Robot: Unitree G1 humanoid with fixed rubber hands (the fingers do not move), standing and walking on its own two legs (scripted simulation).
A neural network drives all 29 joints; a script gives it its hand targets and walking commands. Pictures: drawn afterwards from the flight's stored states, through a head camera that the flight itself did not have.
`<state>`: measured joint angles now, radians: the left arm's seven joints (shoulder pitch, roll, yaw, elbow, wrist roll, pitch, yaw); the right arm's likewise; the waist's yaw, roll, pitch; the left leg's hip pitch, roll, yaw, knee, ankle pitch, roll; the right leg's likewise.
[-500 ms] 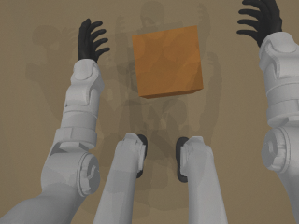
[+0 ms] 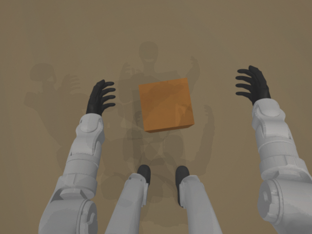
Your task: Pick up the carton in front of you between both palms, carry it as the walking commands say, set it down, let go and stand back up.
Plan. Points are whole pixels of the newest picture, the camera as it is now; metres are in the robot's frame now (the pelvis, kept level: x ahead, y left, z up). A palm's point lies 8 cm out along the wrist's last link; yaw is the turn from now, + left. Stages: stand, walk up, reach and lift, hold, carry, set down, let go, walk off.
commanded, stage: let go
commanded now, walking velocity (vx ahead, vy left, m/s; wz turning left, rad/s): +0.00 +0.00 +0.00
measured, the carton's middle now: (166, 108) +0.47 +0.01 -0.56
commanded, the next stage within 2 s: stand in 1.08 s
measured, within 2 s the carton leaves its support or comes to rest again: neither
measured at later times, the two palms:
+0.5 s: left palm (28, 181) +0.24 +0.25 +0.01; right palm (287, 171) +0.28 -0.21 -0.01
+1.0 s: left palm (16, 192) +0.23 +0.26 +0.03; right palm (301, 213) +0.22 -0.21 +0.02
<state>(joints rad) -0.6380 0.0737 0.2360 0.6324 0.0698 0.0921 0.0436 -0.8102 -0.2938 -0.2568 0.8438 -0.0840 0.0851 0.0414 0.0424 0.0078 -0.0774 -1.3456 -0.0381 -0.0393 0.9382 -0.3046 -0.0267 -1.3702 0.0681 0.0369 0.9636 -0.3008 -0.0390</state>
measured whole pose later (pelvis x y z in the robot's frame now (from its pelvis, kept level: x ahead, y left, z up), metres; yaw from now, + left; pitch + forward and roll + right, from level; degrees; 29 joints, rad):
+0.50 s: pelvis +0.06 +0.02 +0.08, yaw -1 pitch +12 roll +0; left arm 0.15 0.19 0.03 0.46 -0.03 0.01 -0.05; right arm 0.06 -0.22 -0.09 0.54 0.00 0.00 0.04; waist 0.05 0.03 -0.01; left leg -0.47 -0.04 -0.05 0.55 -0.28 0.02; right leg -0.47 0.05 0.05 0.54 -0.27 -0.02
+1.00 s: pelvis +0.06 +0.02 +0.09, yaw -1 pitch -5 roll +0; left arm 0.20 0.21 0.04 0.40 0.02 0.19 -0.05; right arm 0.22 -0.23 -0.04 0.43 0.00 0.13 0.07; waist 0.00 0.02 0.12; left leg -0.08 -0.04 -0.04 0.46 -0.29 0.02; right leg -0.08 0.04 0.05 0.45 -0.27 -0.02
